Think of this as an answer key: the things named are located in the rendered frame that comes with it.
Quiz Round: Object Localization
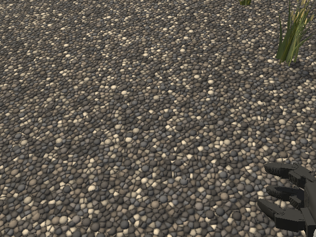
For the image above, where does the right robot hand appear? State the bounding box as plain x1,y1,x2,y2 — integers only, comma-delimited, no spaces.
257,162,316,237

